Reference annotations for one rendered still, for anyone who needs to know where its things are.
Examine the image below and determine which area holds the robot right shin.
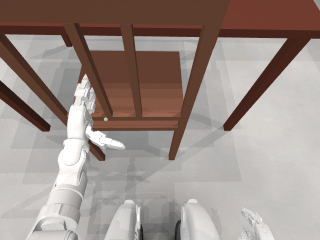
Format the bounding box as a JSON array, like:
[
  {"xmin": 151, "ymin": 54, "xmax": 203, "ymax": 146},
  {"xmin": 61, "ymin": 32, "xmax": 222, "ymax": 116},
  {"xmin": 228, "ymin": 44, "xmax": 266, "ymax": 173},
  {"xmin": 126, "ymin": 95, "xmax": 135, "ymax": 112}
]
[{"xmin": 180, "ymin": 199, "xmax": 198, "ymax": 240}]

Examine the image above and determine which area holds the right robot hand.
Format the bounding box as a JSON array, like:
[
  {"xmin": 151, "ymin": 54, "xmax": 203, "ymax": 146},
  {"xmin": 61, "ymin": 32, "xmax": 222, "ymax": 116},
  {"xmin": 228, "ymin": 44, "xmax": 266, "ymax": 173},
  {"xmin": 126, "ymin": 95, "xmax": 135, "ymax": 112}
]
[{"xmin": 238, "ymin": 207, "xmax": 276, "ymax": 240}]

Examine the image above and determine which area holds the robot left upper arm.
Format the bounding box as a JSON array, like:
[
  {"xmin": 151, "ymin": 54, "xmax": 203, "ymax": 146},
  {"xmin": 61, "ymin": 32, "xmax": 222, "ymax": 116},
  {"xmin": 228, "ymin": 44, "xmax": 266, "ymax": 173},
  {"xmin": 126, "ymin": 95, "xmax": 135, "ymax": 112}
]
[{"xmin": 27, "ymin": 230, "xmax": 78, "ymax": 240}]

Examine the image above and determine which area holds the robot left shin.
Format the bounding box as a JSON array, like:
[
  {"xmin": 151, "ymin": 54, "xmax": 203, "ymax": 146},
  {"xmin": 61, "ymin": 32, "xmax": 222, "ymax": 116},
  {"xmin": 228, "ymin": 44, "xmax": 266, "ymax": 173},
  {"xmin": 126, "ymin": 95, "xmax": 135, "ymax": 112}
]
[{"xmin": 124, "ymin": 200, "xmax": 140, "ymax": 240}]

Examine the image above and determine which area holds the chair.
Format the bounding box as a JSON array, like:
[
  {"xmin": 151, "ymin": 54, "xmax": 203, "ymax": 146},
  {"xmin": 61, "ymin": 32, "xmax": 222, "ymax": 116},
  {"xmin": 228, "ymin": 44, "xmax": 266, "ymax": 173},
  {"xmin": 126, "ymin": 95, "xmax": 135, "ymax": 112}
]
[{"xmin": 0, "ymin": 0, "xmax": 231, "ymax": 161}]

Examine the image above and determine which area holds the robot shin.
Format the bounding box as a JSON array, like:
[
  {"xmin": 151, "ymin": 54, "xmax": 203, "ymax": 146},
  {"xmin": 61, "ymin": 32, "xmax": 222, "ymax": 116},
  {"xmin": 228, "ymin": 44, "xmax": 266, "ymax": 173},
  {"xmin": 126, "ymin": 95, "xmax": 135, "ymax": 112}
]
[
  {"xmin": 180, "ymin": 199, "xmax": 198, "ymax": 240},
  {"xmin": 124, "ymin": 200, "xmax": 140, "ymax": 240}
]

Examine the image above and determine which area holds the left robot hand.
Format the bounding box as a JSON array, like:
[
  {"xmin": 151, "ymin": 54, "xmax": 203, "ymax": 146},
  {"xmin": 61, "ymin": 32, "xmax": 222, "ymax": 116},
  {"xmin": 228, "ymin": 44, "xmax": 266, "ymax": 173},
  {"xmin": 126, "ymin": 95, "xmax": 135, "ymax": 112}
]
[{"xmin": 67, "ymin": 74, "xmax": 126, "ymax": 150}]

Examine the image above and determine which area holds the table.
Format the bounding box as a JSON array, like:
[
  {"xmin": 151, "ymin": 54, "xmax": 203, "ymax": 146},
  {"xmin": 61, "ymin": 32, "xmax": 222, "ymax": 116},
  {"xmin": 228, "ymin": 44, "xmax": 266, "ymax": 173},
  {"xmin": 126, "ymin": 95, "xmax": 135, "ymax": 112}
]
[{"xmin": 0, "ymin": 0, "xmax": 320, "ymax": 132}]

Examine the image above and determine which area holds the robot left forearm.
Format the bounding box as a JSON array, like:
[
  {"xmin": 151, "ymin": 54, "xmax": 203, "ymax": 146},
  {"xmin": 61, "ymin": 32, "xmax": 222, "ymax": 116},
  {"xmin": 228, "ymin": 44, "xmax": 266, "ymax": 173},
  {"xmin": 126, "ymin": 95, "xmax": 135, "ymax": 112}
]
[{"xmin": 26, "ymin": 138, "xmax": 91, "ymax": 240}]

